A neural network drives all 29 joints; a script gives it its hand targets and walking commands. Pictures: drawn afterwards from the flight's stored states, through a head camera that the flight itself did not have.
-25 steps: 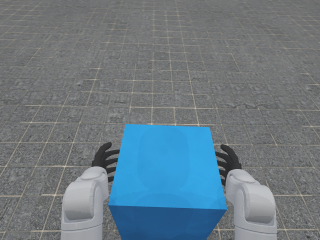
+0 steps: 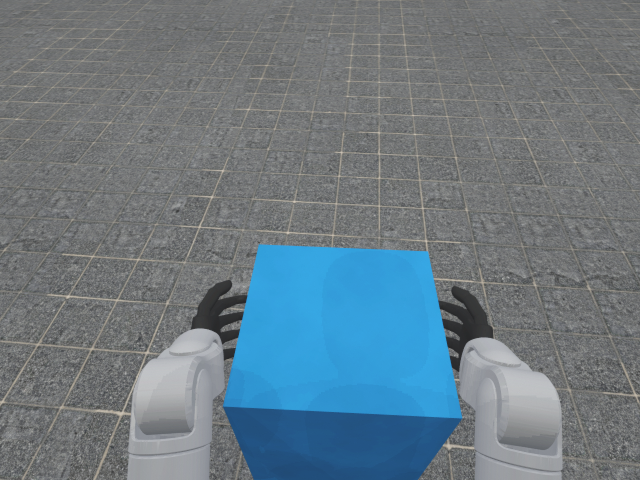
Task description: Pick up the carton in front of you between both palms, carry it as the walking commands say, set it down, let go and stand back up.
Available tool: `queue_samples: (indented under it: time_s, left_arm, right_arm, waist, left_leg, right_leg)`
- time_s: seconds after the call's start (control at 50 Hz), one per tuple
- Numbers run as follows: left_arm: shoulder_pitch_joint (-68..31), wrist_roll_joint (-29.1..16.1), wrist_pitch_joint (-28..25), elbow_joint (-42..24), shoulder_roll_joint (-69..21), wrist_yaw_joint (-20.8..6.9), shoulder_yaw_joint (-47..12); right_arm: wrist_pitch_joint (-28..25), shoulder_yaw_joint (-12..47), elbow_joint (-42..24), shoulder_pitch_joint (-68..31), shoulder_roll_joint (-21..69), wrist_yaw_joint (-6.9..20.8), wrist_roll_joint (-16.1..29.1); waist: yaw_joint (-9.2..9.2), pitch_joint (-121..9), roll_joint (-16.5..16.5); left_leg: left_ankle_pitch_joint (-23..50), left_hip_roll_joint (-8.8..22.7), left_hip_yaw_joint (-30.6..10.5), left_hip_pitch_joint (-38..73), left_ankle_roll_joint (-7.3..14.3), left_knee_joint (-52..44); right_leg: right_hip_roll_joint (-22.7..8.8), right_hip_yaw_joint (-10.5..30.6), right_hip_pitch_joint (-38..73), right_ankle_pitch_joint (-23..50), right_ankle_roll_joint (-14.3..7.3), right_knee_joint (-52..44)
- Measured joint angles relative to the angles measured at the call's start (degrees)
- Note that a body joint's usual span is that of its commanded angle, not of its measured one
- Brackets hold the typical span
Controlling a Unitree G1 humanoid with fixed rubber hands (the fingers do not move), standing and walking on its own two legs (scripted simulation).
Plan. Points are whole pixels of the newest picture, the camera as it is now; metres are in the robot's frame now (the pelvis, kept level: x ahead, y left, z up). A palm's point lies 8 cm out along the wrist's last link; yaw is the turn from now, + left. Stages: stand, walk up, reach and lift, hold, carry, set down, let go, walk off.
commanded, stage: carry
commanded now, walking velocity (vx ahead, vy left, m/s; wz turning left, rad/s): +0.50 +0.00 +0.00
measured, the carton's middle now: (337, 370) +0.27 +0.00 -0.01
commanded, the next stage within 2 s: none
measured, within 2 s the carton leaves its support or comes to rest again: neither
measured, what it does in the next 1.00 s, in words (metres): walks ahead: left foot, then right foot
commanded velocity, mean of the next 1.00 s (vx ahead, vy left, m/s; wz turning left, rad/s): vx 0.22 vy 0.00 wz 0.00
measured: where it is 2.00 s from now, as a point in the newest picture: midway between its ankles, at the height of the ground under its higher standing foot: (331, 379)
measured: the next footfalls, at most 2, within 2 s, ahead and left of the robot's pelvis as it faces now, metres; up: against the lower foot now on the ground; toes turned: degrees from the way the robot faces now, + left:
left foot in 0.34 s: +0.42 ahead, +0.12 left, +0.00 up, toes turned +9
right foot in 0.76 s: +0.65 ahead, -0.10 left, +0.00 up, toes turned +17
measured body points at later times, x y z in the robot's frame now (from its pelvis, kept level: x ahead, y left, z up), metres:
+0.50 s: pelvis +0.34 +0.04 +0.00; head +0.37 +0.05 +0.45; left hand +0.63 +0.17 +0.05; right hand +0.61 -0.13 +0.06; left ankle +0.38 +0.12 -0.74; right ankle +0.22 -0.07 -0.65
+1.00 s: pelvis +0.58 +0.01 +0.00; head +0.59 +0.00 +0.45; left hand +0.86 +0.15 +0.07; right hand +0.86 -0.15 +0.07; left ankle +0.51 +0.13 -0.74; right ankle +0.61 -0.08 -0.74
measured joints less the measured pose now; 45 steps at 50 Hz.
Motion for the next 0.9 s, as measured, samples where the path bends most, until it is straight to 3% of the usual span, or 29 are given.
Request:
queue_samples:
  time_s: [0.18, 0.3, 0.34, 0.38, 0.42, 0.44, 0.48, 0.54, 0.62, 0.7, 0.76, 0.82, 0.84, 0.86, 0.9]
  left_arm:
    - [1.8, -0.96, -1.35, -4.65, 0.22, -0.16, 0.17]
    - [1.21, -0.34, 0.14, -5.54, 0.18, -0.33, -0.47]
    - [0.98, 0.02, 0.79, -5.38, 0.16, -0.36, -0.21]
    - [0.42, 0.2, 0.93, -3.94, 0.15, -0.4, 1.16]
    - [0.38, 0.43, 1.03, -2.58, 0.13, -0.42, 1.89]
    - [0.52, 0.53, 1.04, -2.19, 0.16, -0.42, 1.84]
    - [0.78, 0.6, 0.84, -1.89, 0.2, -0.39, 1.33]
    - [0.79, 0.5, -0.03, -2.49, 0.18, -0.36, 0.45]
    - [0.8, 0.32, -1.22, -4.43, 0.15, -0.27, -0.42]
    - [1.01, -0.09, -0.88, -6.89, 0.17, 0.03, -0.42]
    - [0.62, -0.13, 0.06, -7.2, 0.12, 0.06, -0.21]
    - [-1.18, 0.15, -0.27, -3.54, -0.12, -0.03, -0.09]
    - [-1.64, 0.19, -0.35, -2.23, -0.2, -0.09, 0.05]
    - [-1.8, 0.23, -0.33, -1.29, -0.25, -0.15, 0.18]
    - [-1.59, 0.32, -0.23, -0.47, -0.22, -0.19, 0.25]
  right_arm:
    - [-1.57, 2.21, -3.65, 1.18, -0.08, -0.35, 0.21]
    - [-0.22, 1.59, -5.04, 1.15, -0.09, -0.44, 0.61]
    - [0.23, 1.37, -4.12, 0.39, -0.01, -0.42, 0.71]
    - [-0.59, 1.6, -1.01, -0.64, 0.15, -0.35, 0.52]
    - [-0.88, 1.52, 1.53, -1.39, 0.27, -0.31, 0.42]
    - [-0.94, 1.47, 2.06, -1.31, 0.27, -0.3, 0.44]
    - [-1.2, 1.42, 1.88, -0.52, 0.18, -0.3, 0.58]
    - [-1.95, 1.28, 0.02, 0.56, 0.02, -0.3, 0.85]
    - [-2.86, 1.05, -2.73, 0.99, -0.03, -0.27, 1.27]
    - [-2.45, 1.31, -4.59, 0.57, 0.02, -0.15, 1.37]
    - [-1.6, 1.37, -4.89, 0.27, 0.03, 0.09, 0.92]
    - [-0.84, -0.42, -2.98, -1.14, 0.16, 0.24, 0.46]
    - [-0.66, -0.81, -2.27, -1.31, 0.18, 0.25, 0.26]
    - [-0.52, -0.94, -1.64, -1.3, 0.19, 0.26, 0.08]
    - [-0.39, -0.74, -0.77, -1.17, 0.17, 0.08, -0.11]
  waist:
    - [-0.48, -1.13, -0.76]
    - [-0.9, -3.2, -1.13]
    - [-0.78, -3.46, -1.61]
    - [-1.55, -3.02, -3.88]
    - [-1.76, -1.82, -3.54]
    - [-1.78, -1.21, -3.14]
    - [-1.84, -0.23, -2.59]
    - [-1.94, 0.81, -1.9]
    - [-1.58, 1.25, -1.68]
    - [-0.82, 0.72, -1.86]
    - [-0.65, -0.38, -1.94]
    - [-0.49, -0.75, 1.06]
    - [-0.53, -0.57, 1.35]
    - [-0.6, -0.36, 1.3]
    - [-0.72, 0.08, 0.91]
  left_leg:
    - [12.06, 2.16, 2.75, -11.89, -1.63, -23.32]
    - [18.05, 0.14, 6.83, -8.28, -0.19, -37.04]
    - [17.8, -1.18, 8.82, -4.42, 0.69, -40.51]
    - [15.24, -2.51, 10.07, -4.06, 3.54, -36.23]
    - [11.83, -2.25, 10.33, -2.39, 4.51, -35.64]
    - [11.64, -2.14, 10.29, -0.88, 3.92, -37.05]
    - [11.54, -2.31, 10.14, 2.46, 3.63, -40.72]
    - [11.2, -2.42, 9.53, 7.34, 3.54, -45.74]
    - [9.23, -2.2, 8.62, 12.85, 2.5, -49.12]
    - [4.88, -2.05, 8.38, 17.91, 0.73, -48.93]
    - [-1.56, -1.72, 8.09, 20.13, -0.94, -42.96]
    - [-6.21, 0.44, 4.92, 15.56, -2.5, -30.05]
    - [-8.17, 0.05, 3.39, 13.74, -2.62, -27.6]
    - [-9.78, -0.44, 2.44, 12.45, -2.5, -27.37]
    - [-9.06, -0.95, 1.88, 11.3, -2.18, -32.32]
  right_leg:
    - [0.39, 1.67, 14.55, -3.54, 1.95, -11.62]
    - [-0.14, 2.17, 24.03, -11.31, 5.24, -12.16]
    - [-1.28, 2.5, 25.13, -16.46, 6.45, -6.41]
    - [-4.03, 4.19, 19.68, -18.31, 6.34, 10.3]
    - [-2.34, 8.5, 10.0, -17.25, 5.32, 30.21]
    - [-1.57, 9.34, 5.61, -16.15, 4.62, 36.68]
    - [-1.33, 9.36, -1.4, -12.71, 3.75, 40.92]
    - [-1.91, 8.62, -8.22, -9.58, 3.89, 35.15]
    - [-2.01, 7.66, -12.02, -5.22, 4.74, 20.73]
    - [-0.98, 5.2, -10.8, 4.01, 5.06, 7.8]
    - [-0.1, 2.1, -5.16, 13.59, 4.48, -1.64]
    - [1.31, 0.58, -3.43, 4.12, -0.09, 0.62]
    - [1.27, 0.45, -2.9, 2.87, -0.44, 0.52]
    - [0.97, 0.5, -2.23, 3.56, 0.8, -0.13]
    - [0.66, 0.74, -0.73, 2.76, 0.75, -1.37]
